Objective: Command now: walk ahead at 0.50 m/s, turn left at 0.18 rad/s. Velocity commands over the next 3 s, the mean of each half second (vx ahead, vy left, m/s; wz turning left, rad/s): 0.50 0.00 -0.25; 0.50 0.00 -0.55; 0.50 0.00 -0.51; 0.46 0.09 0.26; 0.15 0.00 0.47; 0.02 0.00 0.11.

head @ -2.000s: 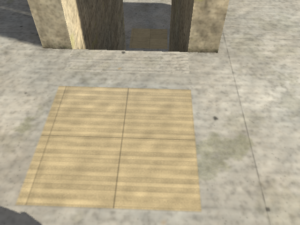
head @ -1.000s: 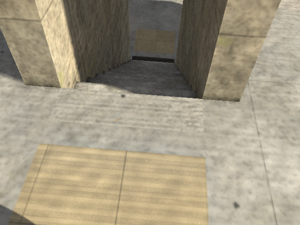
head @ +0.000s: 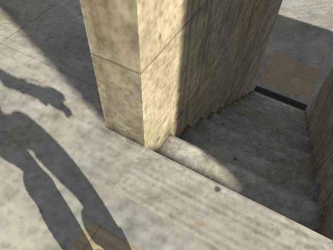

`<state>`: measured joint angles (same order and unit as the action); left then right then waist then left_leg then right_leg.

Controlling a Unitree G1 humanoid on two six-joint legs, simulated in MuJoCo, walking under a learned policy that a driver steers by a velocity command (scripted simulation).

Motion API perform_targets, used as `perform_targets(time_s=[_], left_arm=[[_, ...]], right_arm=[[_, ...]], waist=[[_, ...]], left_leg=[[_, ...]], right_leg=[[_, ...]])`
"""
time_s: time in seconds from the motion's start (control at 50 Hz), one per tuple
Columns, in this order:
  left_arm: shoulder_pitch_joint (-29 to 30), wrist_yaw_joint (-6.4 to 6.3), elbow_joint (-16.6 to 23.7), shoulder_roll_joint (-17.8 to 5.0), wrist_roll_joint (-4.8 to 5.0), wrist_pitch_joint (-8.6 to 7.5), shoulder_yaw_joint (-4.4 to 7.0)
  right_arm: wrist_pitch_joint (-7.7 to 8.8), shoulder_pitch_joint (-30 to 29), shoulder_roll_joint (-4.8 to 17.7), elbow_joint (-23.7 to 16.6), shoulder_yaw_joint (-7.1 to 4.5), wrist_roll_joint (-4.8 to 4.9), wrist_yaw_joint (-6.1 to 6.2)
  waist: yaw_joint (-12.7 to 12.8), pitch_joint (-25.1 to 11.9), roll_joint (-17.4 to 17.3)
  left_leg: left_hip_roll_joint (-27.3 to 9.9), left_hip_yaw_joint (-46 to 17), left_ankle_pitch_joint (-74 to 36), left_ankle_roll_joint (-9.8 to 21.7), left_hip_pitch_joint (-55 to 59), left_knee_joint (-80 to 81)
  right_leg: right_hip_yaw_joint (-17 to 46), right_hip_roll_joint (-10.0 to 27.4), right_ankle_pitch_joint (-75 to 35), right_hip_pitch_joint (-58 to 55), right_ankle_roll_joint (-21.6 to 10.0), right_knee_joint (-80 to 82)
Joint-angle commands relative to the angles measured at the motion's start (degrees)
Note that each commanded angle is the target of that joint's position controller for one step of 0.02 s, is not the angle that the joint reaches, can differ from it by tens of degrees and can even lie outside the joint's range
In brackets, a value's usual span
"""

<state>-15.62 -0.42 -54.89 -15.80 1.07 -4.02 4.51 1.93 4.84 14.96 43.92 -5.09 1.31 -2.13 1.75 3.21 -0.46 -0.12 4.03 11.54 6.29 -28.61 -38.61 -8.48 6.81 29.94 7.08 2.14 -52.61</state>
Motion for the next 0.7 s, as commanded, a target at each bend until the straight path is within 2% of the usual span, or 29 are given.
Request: perform_targets(time_s=[0.02, 0.04, 0.06, 0.08, 0.1, 0.12, 0.14, 0.16, 0.18, 0.22, 0.26, 0.3, 0.38, 0.44, 0.46, 0.48, 0.52, 0.54, 0.56, 0.58, 0.6, 0.62, 0.64, 0.66, 0.68, 0.7], left_arm=[[4.3, 1.06, 5.9, -6.8, 3.30, -3.73, 0.69], [5.3, 0.52, 5.5, -6.3, 2.29, -3.72, 0.59], [5.1, 0.18, 4.5, -6.3, 1.25, -3.14, 1.04], [2.6, 0.26, 3.5, -5.8, 1.14, -2.04, 1.20], [-3.0, 2.86, 2.3, 1.6, -8.41, -2.68, -2.00], [-3.0, 4.00, 1.0, 2.3, -7.64, -2.67, -1.63], [-1.4, 4.77, 1.4, 0.4, -5.70, -2.73, -1.53], [1.0, 5.07, 1.9, -0.6, -4.43, -2.84, -1.39], [2.8, 5.08, 2.5, -1.4, -3.86, -2.91, -1.44], [5.8, 4.69, 3.5, -0.6, -3.90, -2.49, -2.11], [8.6, 4.77, 4.7, 0.4, -4.58, -1.82, -2.67], [10.6, 5.15, 6.1, 0.8, -4.78, -0.87, -2.81], [16.9, 5.14, 9.0, 0.1, -3.43, 0.45, -2.53], [20.9, 5.11, 10.1, 0.4, -3.10, 0.73, -2.36], [21.9, 5.07, 10.4, 0.2, -3.04, 0.76, -2.21], [22.9, 5.00, 10.4, -0.2, -3.01, 0.64, -1.92], [19.2, 4.14, 8.9, -1.7, -2.40, 0.08, -1.20], [13.3, 3.49, 7.0, -2.8, -1.67, -0.88, -0.76], [1.6, 2.65, 3.4, -4.6, -0.91, -2.03, 0.01], [-14.4, 1.17, -1.7, -6.4, -0.66, -2.65, 0.69], [-30.8, 0.78, -7.4, -6.0, -1.56, -1.62, -0.09], [-37.2, 0.12, -8.9, -10.5, -3.24, -2.73, 2.20], [-25.7, 0.13, -7.2, -10.9, -1.94, -4.86, 2.97], [-13.4, 0.71, -5.4, -6.8, -1.86, -5.65, 1.52], [-5.5, 1.45, -4.0, -2.1, -2.34, -5.80, -0.08], [0.9, 2.25, -1.7, 0.0, -2.51, -5.28, -1.29]], right_arm=[[1.44, 18.0, 10.1, 1.9, -2.53, -0.74, 0.23], [1.85, 13.0, 8.1, 1.1, -1.87, -0.70, 0.30], [2.20, 9.0, 5.6, 0.8, -1.17, -1.14, 0.35], [2.62, 7.6, 4.2, 0.9, -0.79, -1.79, 0.48], [4.31, 16.3, -0.5, 5.8, 0.76, -6.45, 0.80], [4.65, 18.8, -0.8, 7.1, 0.76, -7.23, 0.45], [5.02, 18.3, 0.5, 7.2, 0.67, -7.75, 0.12], [5.32, 17.8, 1.2, 7.5, 0.84, -7.78, -0.26], [5.42, 17.7, 1.4, 7.7, 1.22, -8.13, -0.54], [5.46, 18.3, 0.5, 8.7, 2.12, -8.92, -0.83], [5.69, 17.6, 0.2, 9.2, 2.80, -8.61, -1.16], [5.81, 19.8, -0.3, 10.7, 3.43, -8.30, -1.09], [6.64, 26.7, 1.8, 14.5, 3.52, -8.34, -0.62], [5.91, 31.5, 1.8, 17.4, 3.32, -7.52, -0.49], [5.46, 32.1, 2.6, 17.7, 2.96, -7.24, -0.28], [5.04, 33.0, 3.2, 18.0, 2.71, -7.38, -0.08], [4.22, 33.1, 5.0, 17.6, 2.02, -8.00, 0.55], [4.10, 31.6, 6.9, 16.2, 1.54, -8.60, 0.84], [4.27, 26.9, 8.0, 13.9, 1.68, -9.16, 0.97], [4.76, 27.3, 3.9, 11.3, 3.53, -9.47, 0.92], [4.82, 21.1, 3.0, 7.9, 4.23, -8.68, -2.52], [4.66, 10.2, 2.5, 3.4, 4.32, -5.35, -4.35], [4.88, 3.2, 3.1, 1.7, 4.26, -5.52, -2.71], [4.55, 4.9, 5.1, 1.1, 3.89, -6.83, -1.05], [3.98, 10.4, 1.9, 0.8, 4.89, -7.64, 0.12], [2.85, 15.4, -2.2, 1.9, 5.96, -7.96, 1.16]], waist=[[-8.1, -13.7, -5.4], [-6.0, -10.2, -1.8], [-4.0, -7.4, -1.8], [-2.1, -7.0, -3.8], [-1.5, -2.2, -5.7], [-2.5, -0.8, -3.8], [-2.7, -0.8, -3.1], [-2.8, -0.9, -2.8], [-2.7, -1.4, -2.2], [-2.3, -1.8, -1.8], [-1.6, -1.9, -2.2], [-1.5, -1.4, -3.1], [-2.5, 1.8, -3.4], [-2.4, 2.3, -3.8], [-2.2, 2.6, -4.4], [-1.9, 2.8, -5.0], [0.8, 1.7, -7.8], [3.2, -0.2, -9.0], [8.1, -4.0, -8.8], [11.3, -18.3, -2.4], [16.4, -29.3, 11.7], [20.0, -23.0, 3.1], [17.0, -5.7, -0.5], [9.9, -4.7, -1.7], [3.1, -4.1, 0.1], [-3.2, -1.5, 1.3]], left_leg=[[-20.4, -36.2, 3.2, 12.2, 41.6, 22.7], [-18.3, -28.3, -2.0, 9.7, 33.2, 22.4], [-15.7, -22.0, -5.7, 7.9, 26.3, 23.5], [-14.3, -18.1, -7.6, 6.7, 22.6, 25.2], [-13.2, -14.6, -1.5, 5.7, 17.9, 26.1], [-13.5, -13.4, -1.7, 6.1, 18.8, 27.4], [-13.9, -11.9, -3.0, 6.6, 20.7, 27.9], [-14.3, -10.1, -5.7, 7.2, 22.1, 28.2], [-15.2, -8.3, -9.7, 7.8, 23.2, 28.6], [-15.5, -4.4, -16.9, 8.3, 25.1, 29.3], [-13.6, 0.5, -21.8, 7.7, 22.7, 30.4], [-13.5, 3.4, -24.4, 6.9, 22.3, 31.4], [-14.7, 5.7, -29.9, 2.5, 31.9, 31.0], [-15.8, 7.2, -37.1, 0.8, 42.2, 28.4], [-15.9, 7.9, -41.7, 0.2, 43.8, 27.0], [-16.2, 8.4, -47.4, -0.7, 44.3, 25.6], [-17.4, 9.7, -63.5, -2.4, 43.4, 19.1], [-17.4, 11.1, -71.8, -4.3, 38.7, 12.7], [-16.8, 11.6, -76.8, -7.2, 26.1, 1.1], [-13.4, 8.7, -62.8, -13.5, 0.6, -18.8], [1.8, 5.5, 18.8, -20.0, -21.2, -52.1], [2.8, -8.4, 25.2, -15.3, -33.9, -57.3], [-2.7, -13.4, 21.7, -13.9, -37.0, -53.6], [-4.0, -13.5, 19.2, -11.7, -28.5, -47.9], [-5.3, -13.1, 15.8, -7.6, -17.7, -44.1], [-6.3, -11.8, 17.3, -5.1, -6.7, -43.9]], right_leg=[[10.5, -2.2, -1.0, 38.8, -3.8, -27.3], [11.2, 1.0, -6.8, 36.2, -4.5, -23.2], [11.7, 2.8, -10.5, 32.8, -4.6, -19.7], [12.8, 3.9, -13.7, 28.9, -4.7, -18.2], [14.8, 2.2, -19.4, 29.1, -6.5, -18.6], [16.2, 0.4, -21.9, 32.0, -7.2, -18.2], [17.4, -0.8, -25.0, 36.3, -7.7, -16.9], [18.6, -1.3, -28.1, 39.6, -7.8, -15.6], [19.8, -1.7, -31.1, 41.8, -7.4, -13.4], [20.0, -2.1, -36.6, 44.1, -6.2, -7.6], [16.4, -3.0, -41.9, 40.5, -5.8, -1.3], [13.4, -3.4, -43.7, 38.0, -5.7, 0.9], [11.0, -5.1, -40.7, 39.4, -6.8, 9.9], [9.0, -6.7, -32.7, 40.9, -7.6, 16.5], [7.4, -7.7, -29.8, 39.7, -8.0, 18.1], [6.0, -8.9, -26.3, 38.0, -8.6, 18.6], [3.2, -12.4, -20.4, 30.6, -9.1, 17.0], [1.7, -14.8, -20.6, 22.2, -9.5, 14.3], [3.8, -15.1, -25.8, 5.3, -11.8, 11.5], [14.3, -11.5, -32.9, -31.3, -19.3, 5.8], [41.4, 5.3, -44.5, -54.1, -31.9, 18.9], [46.8, 8.5, -44.8, -53.8, -26.2, 22.8], [41.5, 7.0, -38.3, -34.5, -21.5, 23.5], [38.0, 5.0, -36.1, -18.0, -21.6, 26.4], [35.7, 4.1, -36.4, -1.3, -23.0, 30.2], [34.7, 2.5, -35.7, 18.1, -23.7, 33.3]])
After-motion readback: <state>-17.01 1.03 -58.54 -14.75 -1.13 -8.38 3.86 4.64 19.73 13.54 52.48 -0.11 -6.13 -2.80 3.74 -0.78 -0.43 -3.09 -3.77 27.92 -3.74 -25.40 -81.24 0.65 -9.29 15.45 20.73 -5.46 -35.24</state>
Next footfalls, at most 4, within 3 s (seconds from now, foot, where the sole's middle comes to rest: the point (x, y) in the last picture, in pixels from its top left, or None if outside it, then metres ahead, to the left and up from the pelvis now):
0.56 right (216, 242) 0.48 -0.16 -0.75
0.88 left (177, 181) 0.73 -0.01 -0.75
1.36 right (259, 199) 0.75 -0.41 -0.94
1.90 left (235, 162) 1.07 -0.37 -1.13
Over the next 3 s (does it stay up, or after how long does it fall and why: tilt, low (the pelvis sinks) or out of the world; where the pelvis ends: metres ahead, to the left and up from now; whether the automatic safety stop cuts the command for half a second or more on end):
stays up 1.28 -0.44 -0.56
